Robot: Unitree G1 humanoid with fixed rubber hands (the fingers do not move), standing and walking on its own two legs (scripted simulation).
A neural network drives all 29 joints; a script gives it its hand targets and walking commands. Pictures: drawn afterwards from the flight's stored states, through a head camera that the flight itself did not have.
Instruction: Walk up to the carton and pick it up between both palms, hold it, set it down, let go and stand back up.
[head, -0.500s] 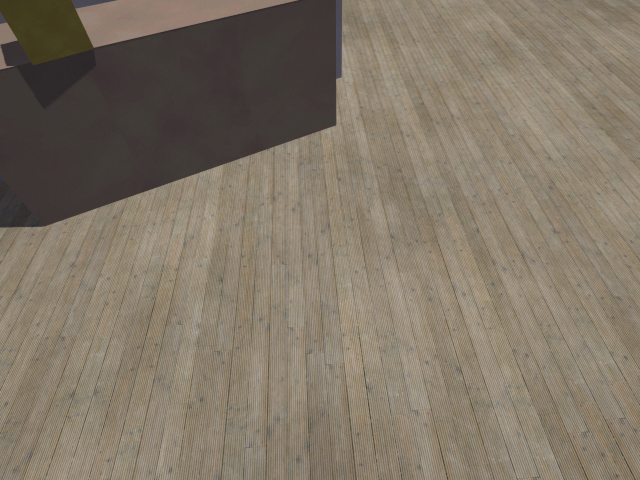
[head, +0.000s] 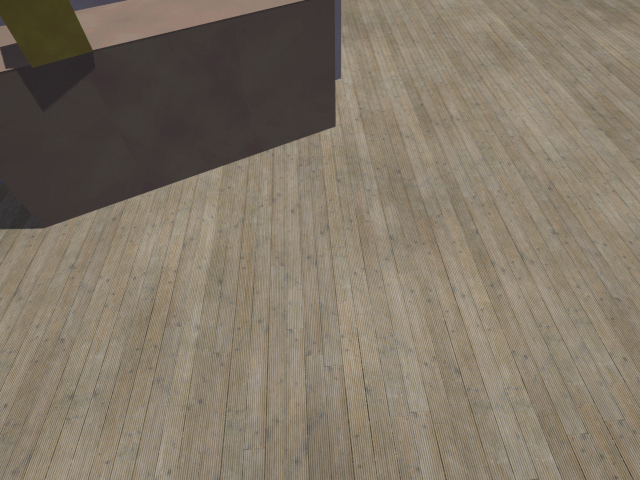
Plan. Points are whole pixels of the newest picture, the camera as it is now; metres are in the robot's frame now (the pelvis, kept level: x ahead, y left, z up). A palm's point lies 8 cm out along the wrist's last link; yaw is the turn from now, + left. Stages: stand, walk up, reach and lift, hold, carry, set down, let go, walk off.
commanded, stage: stand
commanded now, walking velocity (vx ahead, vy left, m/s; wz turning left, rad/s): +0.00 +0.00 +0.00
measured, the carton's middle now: (37, 10) +1.46 +1.03 +0.01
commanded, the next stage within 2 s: walk up in 0.46 s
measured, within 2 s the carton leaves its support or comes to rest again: neither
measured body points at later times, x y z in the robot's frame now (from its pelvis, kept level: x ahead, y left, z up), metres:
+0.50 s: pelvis +0.00 -0.01 +0.00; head +0.01 -0.01 +0.45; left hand -0.03 +0.19 -0.16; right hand -0.03 -0.20 -0.17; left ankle -0.04 +0.13 -0.74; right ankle -0.04 -0.11 -0.74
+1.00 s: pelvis +0.06 +0.05 -0.03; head +0.06 +0.07 +0.42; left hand -0.03 +0.30 -0.18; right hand +0.20 -0.20 -0.15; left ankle +0.18 +0.26 -0.71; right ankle -0.04 -0.11 -0.74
